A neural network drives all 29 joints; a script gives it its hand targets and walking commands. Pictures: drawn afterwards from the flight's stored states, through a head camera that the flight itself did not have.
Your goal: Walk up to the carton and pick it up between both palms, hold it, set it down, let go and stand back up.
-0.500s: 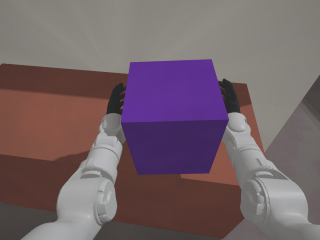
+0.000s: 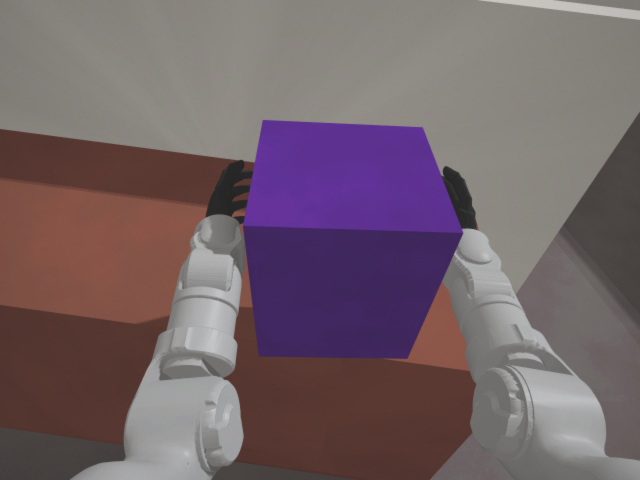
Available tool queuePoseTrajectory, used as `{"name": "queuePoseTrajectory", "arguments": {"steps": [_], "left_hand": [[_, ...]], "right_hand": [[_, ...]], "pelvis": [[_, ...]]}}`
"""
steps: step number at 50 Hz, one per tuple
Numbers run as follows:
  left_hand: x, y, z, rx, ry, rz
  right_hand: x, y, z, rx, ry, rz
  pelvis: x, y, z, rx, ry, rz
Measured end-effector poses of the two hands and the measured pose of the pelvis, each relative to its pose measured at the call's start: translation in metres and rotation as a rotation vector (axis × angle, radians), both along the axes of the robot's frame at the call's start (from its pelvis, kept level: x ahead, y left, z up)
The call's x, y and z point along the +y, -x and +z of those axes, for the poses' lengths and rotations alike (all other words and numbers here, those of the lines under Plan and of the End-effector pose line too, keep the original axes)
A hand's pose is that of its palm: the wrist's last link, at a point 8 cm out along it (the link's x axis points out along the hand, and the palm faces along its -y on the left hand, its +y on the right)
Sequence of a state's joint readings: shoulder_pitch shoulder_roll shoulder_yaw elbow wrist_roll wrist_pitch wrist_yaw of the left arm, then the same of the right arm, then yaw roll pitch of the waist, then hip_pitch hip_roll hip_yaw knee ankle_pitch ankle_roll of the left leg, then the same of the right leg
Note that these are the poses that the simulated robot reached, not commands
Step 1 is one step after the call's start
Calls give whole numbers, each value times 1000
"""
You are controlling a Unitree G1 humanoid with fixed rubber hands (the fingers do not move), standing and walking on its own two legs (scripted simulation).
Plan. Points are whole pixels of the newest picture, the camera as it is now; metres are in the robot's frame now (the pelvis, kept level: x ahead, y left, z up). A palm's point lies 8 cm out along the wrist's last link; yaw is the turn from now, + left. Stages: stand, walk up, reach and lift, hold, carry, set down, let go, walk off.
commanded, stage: reach and lift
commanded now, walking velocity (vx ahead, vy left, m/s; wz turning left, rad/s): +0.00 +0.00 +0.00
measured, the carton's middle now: (338, 245) +0.40 +0.01 +0.11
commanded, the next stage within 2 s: hold in 1.64 s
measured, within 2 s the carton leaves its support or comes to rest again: neither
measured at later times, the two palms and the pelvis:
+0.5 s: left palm (211, 207) +0.39 +0.17 +0.17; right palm (456, 216) +0.39 -0.13 +0.18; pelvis +0.00 +0.01 +0.00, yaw +1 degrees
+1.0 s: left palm (219, 200) +0.38 +0.16 +0.19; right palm (468, 215) +0.39 -0.14 +0.18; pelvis +0.01 +0.00 +0.00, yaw +1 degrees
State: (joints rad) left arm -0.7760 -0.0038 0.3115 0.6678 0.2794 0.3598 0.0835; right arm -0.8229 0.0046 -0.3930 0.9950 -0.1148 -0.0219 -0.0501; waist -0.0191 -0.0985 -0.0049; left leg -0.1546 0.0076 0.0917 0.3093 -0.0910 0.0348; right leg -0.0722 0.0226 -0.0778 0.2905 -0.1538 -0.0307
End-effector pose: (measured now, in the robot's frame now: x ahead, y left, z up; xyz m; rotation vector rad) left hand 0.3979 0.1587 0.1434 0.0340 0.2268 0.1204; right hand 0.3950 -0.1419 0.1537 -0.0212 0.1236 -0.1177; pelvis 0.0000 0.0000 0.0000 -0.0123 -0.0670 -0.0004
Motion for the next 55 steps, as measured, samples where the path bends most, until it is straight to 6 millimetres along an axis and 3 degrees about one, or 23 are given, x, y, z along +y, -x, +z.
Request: {"name": "queuePoseTrajectory", "arguments": {"steps": [8, 21, 27, 34, 43, 55], "left_hand": [[4, 8, 0, 24, -15, 7], [10, 9, 24, 5, -43, 21], [9, 14, 29, -8, -45, 20], [5, 15, 27, 14, -42, 10], [0, 14, 43, -19, -55, 14], [-1, 16, 40, -20, -26, 4]], "right_hand": [[4, 6, -3, 22, -5, 6], [10, 2, 18, 3, -14, 21], [9, 6, 26, -11, -7, 19], [5, 8, 21, 12, -21, 10], [0, 7, 29, -22, -32, 8], [-1, 9, 30, -25, -28, 3]], "pelvis": [[5, 6, -1, 2, 4, 3], [9, 1, -1, -20, 8, 16], [9, -3, -1, -52, 8, 18], [8, -4, -2, -70, 6, 19], [5, -5, -1, -66, 5, 16], [-1, -6, -1, -79, 1, 22]]}}
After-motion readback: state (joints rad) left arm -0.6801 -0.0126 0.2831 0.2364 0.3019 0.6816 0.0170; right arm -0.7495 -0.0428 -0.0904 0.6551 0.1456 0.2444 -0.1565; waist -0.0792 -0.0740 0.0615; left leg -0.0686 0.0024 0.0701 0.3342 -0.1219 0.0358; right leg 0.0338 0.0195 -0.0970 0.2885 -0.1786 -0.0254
